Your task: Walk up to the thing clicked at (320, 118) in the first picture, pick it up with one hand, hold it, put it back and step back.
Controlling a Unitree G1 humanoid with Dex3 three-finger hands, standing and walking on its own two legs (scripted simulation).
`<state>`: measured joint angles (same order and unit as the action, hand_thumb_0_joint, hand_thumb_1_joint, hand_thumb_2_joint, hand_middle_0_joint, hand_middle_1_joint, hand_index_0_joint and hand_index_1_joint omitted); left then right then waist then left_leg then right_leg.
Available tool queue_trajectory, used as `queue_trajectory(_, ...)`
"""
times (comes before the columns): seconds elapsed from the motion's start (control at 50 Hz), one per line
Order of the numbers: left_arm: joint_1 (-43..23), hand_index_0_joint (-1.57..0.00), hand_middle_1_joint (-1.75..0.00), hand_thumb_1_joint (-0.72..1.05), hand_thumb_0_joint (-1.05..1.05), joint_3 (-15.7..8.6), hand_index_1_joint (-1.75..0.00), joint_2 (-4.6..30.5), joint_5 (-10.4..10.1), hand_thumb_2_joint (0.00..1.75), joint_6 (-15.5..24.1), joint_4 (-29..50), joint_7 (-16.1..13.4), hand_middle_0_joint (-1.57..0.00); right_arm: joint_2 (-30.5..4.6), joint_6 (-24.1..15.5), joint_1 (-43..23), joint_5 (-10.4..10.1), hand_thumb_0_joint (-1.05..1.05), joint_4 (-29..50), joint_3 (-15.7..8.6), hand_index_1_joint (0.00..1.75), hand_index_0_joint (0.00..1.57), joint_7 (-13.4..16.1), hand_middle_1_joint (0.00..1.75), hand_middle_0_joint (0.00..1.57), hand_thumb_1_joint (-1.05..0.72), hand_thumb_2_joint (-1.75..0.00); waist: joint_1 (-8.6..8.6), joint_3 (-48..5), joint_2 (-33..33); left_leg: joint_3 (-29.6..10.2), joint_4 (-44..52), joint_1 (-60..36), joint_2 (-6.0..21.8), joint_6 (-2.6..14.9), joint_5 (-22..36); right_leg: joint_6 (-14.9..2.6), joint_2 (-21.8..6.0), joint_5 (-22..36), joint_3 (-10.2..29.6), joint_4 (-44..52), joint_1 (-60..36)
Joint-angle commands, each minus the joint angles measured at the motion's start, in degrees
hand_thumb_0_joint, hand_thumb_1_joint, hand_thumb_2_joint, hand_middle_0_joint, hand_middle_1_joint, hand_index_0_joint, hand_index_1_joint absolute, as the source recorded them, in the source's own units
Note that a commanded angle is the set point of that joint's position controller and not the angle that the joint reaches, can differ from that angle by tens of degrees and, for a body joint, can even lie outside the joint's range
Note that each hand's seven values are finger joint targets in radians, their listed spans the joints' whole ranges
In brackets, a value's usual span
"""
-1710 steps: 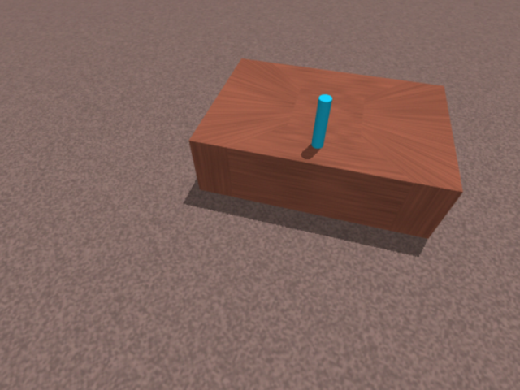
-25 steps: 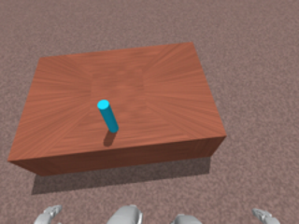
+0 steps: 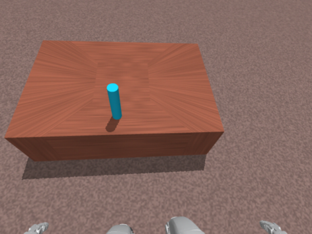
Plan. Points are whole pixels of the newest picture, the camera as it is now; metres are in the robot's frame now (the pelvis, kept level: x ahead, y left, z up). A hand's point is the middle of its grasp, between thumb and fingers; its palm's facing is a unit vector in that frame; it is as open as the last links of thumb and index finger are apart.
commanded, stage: step back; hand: left
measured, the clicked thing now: (115, 103) +0.69 +0.22 -0.32
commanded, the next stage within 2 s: none
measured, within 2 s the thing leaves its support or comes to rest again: neither
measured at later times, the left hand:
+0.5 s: hand out of the picture -0.02 +0.22 -0.13, palm faces +0.00 -0.89 -0.45, open 7.4 cm
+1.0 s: hand out of the picture -0.24 +0.18 -0.14, palm faces +0.00 -0.90 -0.43, open 7.4 cm
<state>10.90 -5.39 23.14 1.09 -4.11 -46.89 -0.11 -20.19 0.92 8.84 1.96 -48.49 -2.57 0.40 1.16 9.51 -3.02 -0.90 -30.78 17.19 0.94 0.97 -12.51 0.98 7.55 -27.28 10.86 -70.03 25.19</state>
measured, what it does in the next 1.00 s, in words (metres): walks backwards: right foot, then left foot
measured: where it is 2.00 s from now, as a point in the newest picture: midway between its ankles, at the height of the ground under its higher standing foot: outside the picture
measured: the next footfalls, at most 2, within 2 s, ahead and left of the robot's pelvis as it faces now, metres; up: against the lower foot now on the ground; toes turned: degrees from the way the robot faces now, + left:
right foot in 0.18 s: -0.06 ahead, -0.16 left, +0.00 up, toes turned +0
left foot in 0.56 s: -0.16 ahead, +0.06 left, +0.00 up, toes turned +1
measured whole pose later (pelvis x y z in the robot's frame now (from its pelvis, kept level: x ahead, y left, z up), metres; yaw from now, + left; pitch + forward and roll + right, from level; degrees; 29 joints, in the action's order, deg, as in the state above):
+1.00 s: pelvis -0.30 -0.09 -0.01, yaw -1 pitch -2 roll +1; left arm 11.8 -2.7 20.0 2.1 -1.0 -50.5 -0.7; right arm -22.9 5.0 4.2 0.5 -47.8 -3.3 0.6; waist 2.9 9.1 2.5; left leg -7.2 -57.0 27.9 -3.0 0.3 -28.9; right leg -2.1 1.3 -20.2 2.0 -37.2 15.1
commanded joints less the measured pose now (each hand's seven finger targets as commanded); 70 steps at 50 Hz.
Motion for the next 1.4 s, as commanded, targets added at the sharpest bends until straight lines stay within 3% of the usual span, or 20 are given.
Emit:
queue_trajectory(0.0, 1.40, -0.20, -0.30, 0.90, 0.00, -2.06, -0.30, 8.34, 0.30, 0.90, 1.94, 5.07, -0.89, -0.20, -14.68, -1.24, 1.52, -0.69, 0.00, 5.34, -4.43, 0.30, 0.20, 1.49, 0.30, 0.20, -0.90, -0.90, -2.21, -13.29, 11.58, -10.43, 3.92, -19.29, 13.28, 13.08, 25.55, 2.31, -3.03, -1.88, -1.42, 9.55, 4.72)
queue_trajectory(0.14, 10.65, -0.20, -0.30, 0.90, 0.00, -2.24, -0.30, 8.10, 0.33, 0.90, 2.62, -0.62, -0.41, -0.20, -17.78, 1.12, -4.30, -0.79, 0.00, 7.47, -4.86, 0.30, 0.20, 0.83, 0.30, 0.20, -0.90, -0.90, 1.64, -16.57, 14.54, -7.36, -2.72, -4.86, 11.64, 8.65, 13.58, -1.11, -6.49, 13.29, -11.09, 45.57, -17.08)
queue_trajectory(0.18, 8.87, -0.20, -0.30, 0.90, 0.00, -4.11, -0.30, 14.24, 1.79, 0.90, 2.96, 0.05, -0.27, -0.20, -13.06, 1.58, -3.38, -1.69, 0.00, 8.09, -3.60, 0.30, 0.20, 0.67, 0.30, 0.20, -0.90, -0.90, 1.15, -11.69, -1.31, -6.33, -12.74, 11.74, 0.32, 1.96, -8.35, -5.23, -16.07, 9.82, 7.44, 49.52, -18.64)
queue_trajectory(0.2, 3.40, -0.20, -0.30, 0.90, 0.00, -5.10, -0.30, 20.14, 1.55, 0.90, 2.56, 2.72, -0.06, -0.20, -11.91, 1.59, -5.58, -1.81, 0.00, 8.70, -3.64, 0.30, 0.20, 1.59, 0.30, 0.20, -0.90, -0.90, 2.88, -7.55, -13.79, -3.59, -26.28, 11.83, -7.51, -0.86, -21.92, -14.76, -28.23, 4.88, 19.78, 56.06, -3.26)
queue_trajectory(0.22, -1.67, -0.20, -0.30, 0.90, 0.00, -5.19, -0.30, 21.74, 1.71, 0.90, 2.85, 4.97, -0.40, -0.20, -15.06, 1.88, -5.01, -1.62, 0.00, 7.84, -4.87, 0.30, 0.20, 1.98, 0.30, 0.20, -0.90, -0.90, 2.23, -2.25, -15.07, -8.73, -37.05, 7.54, -4.28, -1.48, -23.03, -18.33, -33.05, 1.31, 26.38, 59.79, 9.17)
queue_trajectory(0.3, -9.02, -0.20, -0.30, 0.90, 0.00, -3.23, -0.30, 11.35, 1.13, 0.90, 3.12, 5.83, -0.99, -0.20, -12.80, 1.13, 3.61, -2.17, 0.00, 2.59, -3.31, 0.30, 0.20, 1.48, 0.30, 0.20, -0.90, -0.90, -3.53, -4.08, -6.47, -9.00, -39.45, 10.35, -9.09, -1.45, -12.35, -9.03, -17.09, 22.11, -1.14, 47.92, -3.31)
queue_trajectory(0.48, -1.63, -0.20, -0.30, 0.90, 0.00, -2.73, -0.30, 11.64, 0.49, 0.90, 1.91, 6.59, -2.30, -0.20, -11.41, -0.73, 5.76, -0.59, 0.00, 3.36, -2.69, 0.30, 0.20, 1.59, 0.30, 0.20, -0.90, -0.90, 1.22, -16.60, -9.44, -1.32, -1.85, 5.32, -1.91, -1.22, -11.40, -11.35, -22.23, 44.89, 1.34, 34.24, -28.25)
queue_trajectory(0.54, -2.61, -0.20, -0.30, 0.90, 0.00, -1.21, -0.30, 9.65, -0.18, 0.90, 0.99, 8.01, -1.44, -0.20, -15.44, -0.79, 7.84, 0.21, 0.00, 2.13, -4.51, 0.30, 0.20, 1.47, 0.30, 0.20, -0.90, -0.90, 0.16, -16.94, 1.71, -11.35, 7.95, -9.29, 5.45, 2.91, 13.31, -5.17, -15.28, 27.64, -3.34, 27.43, -10.61)
queue_trajectory(0.58, -7.70, -0.20, -0.30, 0.90, 0.00, -1.90, -0.30, 9.93, -0.37, 0.90, 0.83, 8.60, -2.34, -0.20, -23.75, -0.19, 3.98, 0.64, 0.00, 4.39, -5.86, 0.30, 0.20, 0.78, 0.30, 0.20, -0.90, -0.90, -3.32, -12.95, 16.35, -28.86, 10.41, -2.13, 22.45, 16.91, 22.46, -1.30, -4.19, -11.79, -6.02, 7.91, -0.73)
queue_trajectory(0.6, -8.26, -0.20, -0.30, 0.90, 0.00, -2.09, -0.30, 10.92, -0.07, 0.90, 0.81, 7.77, -2.39, -0.20, -22.58, -0.56, 1.63, 0.77, 0.00, 4.36, -5.88, 0.30, 0.20, 1.20, 0.30, 0.20, -0.90, -0.90, -2.69, -10.13, 15.31, -29.81, 11.09, 2.29, 23.38, 18.00, 21.61, -1.42, -5.58, -10.98, -2.00, 2.55, -2.48)
queue_trajectory(0.66, -2.57, -0.20, -0.30, 0.90, 0.00, -1.96, -0.30, 10.06, -0.99, 0.90, 1.01, 4.53, -1.55, -0.20, -15.65, -0.41, -3.22, 0.96, 0.00, 5.63, -3.53, 0.30, 0.20, 1.46, 0.30, 0.20, -0.90, -0.90, 1.21, -9.11, 9.13, -11.45, 6.10, -1.03, 12.44, 12.05, 27.22, -1.89, -1.67, -3.02, -1.28, -2.65, 0.31)
queue_trajectory(0.78, -1.82, -0.20, -0.30, 0.90, 0.00, -0.63, -0.30, 7.71, -0.20, 0.90, 3.29, 3.99, -1.71, -0.20, -14.52, 1.05, 0.94, 0.16, 0.00, 4.95, -3.78, 0.30, 0.20, 0.89, 0.30, 0.20, -0.90, -0.90, -2.11, -12.25, 14.66, -9.58, -1.29, -16.03, 11.44, 12.00, 31.66, 0.58, -6.61, -2.30, -7.99, 26.76, -0.31)
queue_trajectory(0.86, 3.57, -0.20, -0.30, 0.90, 0.00, -1.22, -0.30, 9.32, 0.72, 0.90, 4.73, -0.27, -2.32, -0.20, -14.68, 2.78, -3.41, -1.23, 0.00, 5.31, -3.23, 0.30, 0.20, 0.12, 0.30, 0.20, -0.90, -0.90, 0.52, -17.53, 11.91, -6.56, -9.44, -7.89, 7.21, 6.28, 18.60, -0.72, -7.38, 21.23, -10.31, 50.63, -17.19)
queue_trajectory(0.88, 3.23, -0.20, -0.30, 0.90, 0.00, -2.06, -0.30, 12.98, 1.31, 0.90, 5.06, -0.32, -2.30, -0.20, -12.13, 2.54, -2.81, -1.63, 0.00, 5.74, -2.38, 0.30, 0.20, 0.14, 0.30, 0.20, -0.90, -0.90, -0.03, -16.70, 3.58, -6.66, -13.39, 3.25, 2.37, 3.50, 5.65, -2.46, -13.13, 27.58, 0.56, 47.05, -21.69)
queue_trajectory(0.92, 0.36, -0.20, -0.30, 0.90, 0.00, -4.23, -0.30, 22.19, 1.37, 0.90, 5.01, 2.18, -2.32, -0.20, -12.32, 2.99, -5.15, -1.48, 0.00, 7.44, -3.23, 0.30, 0.20, 1.38, 0.30, 0.20, -0.90, -0.90, 3.66, -11.40, -12.53, -9.65, -34.67, 11.38, -4.55, -0.91, -24.96, -18.97, -33.81, 33.31, 23.54, 50.34, -7.86)
queue_trajectory(1.0, -6.43, -0.20, -0.30, 0.90, 0.00, -2.31, -0.30, 12.80, 0.89, 0.90, 4.68, 3.05, -2.76, -0.20, -12.78, 2.87, -0.13, -2.06, 0.00, 3.31, -2.81, 0.30, 0.20, 1.05, 0.30, 0.20, -0.90, -0.90, -2.12, -8.75, -1.54, -9.79, -40.85, 11.85, -7.91, -1.19, -16.13, -11.08, -20.37, 45.33, -1.44, 41.04, -11.10)
queue_trajectory(1.1, 2.72, -0.20, -0.30, 0.90, 0.00, -2.50, -0.30, 12.39, 1.69, 0.90, 4.47, 1.67, -2.91, -0.20, -11.38, 1.82, -2.76, -0.80, 0.00, 4.48, -2.29, 0.30, 0.20, 1.10, 0.30, 0.20, -0.90, -0.90, 3.61, -11.62, -6.50, -6.06, -25.64, 15.73, -4.70, -3.24, -16.83, -11.84, -20.47, 31.66, 1.10, 40.87, -24.48)
queue_trajectory(1.24, -2.45, -0.20, -0.30, 0.90, 0.00, -1.76, -0.30, 14.19, 1.01, 0.90, 3.63, 1.78, -2.04, -0.20, -13.44, 1.06, 6.65, 0.25, 0.00, -2.22, -4.72, 0.30, 0.20, -0.90, 0.30, 0.20, -0.90, -0.90, -1.29, -11.74, -6.11, -0.50, 4.36, -11.75, -2.30, 1.29, -9.96, -7.34, -20.07, 0.21, -0.09, 41.71, -3.08)
queue_trajectory(1.3, -4.60, -0.20, -0.30, 0.90, 0.00, -1.51, -0.30, 12.61, 0.61, 0.90, 3.79, 0.58, -2.42, -0.20, -21.76, 0.55, 1.94, 1.42, 0.00, 0.13, -5.65, 0.30, 0.20, -1.40, 0.30, 0.20, -0.90, -0.90, -4.38, -6.45, 14.81, -33.07, 20.60, 1.56, 18.96, 12.76, -40.21, -1.66, -7.82, -8.82, -7.37, 12.93, 8.28)
queue_trajectory(1.38, 2.01, -0.20, -0.30, 0.90, 0.00, -1.55, -0.30, 11.29, -0.36, 0.90, 4.20, -3.68, -0.38, -0.20, -13.31, -1.05, -7.46, 1.48, 0.00, 1.94, -2.93, 0.30, 0.20, -0.69, 0.30, 0.20, -0.90, -0.90, 1.60, -2.93, 10.12, -13.13, 16.41, 8.16, 8.55, 7.04, -23.14, -1.82, -6.84, 3.81, -6.88, 13.08, -1.92)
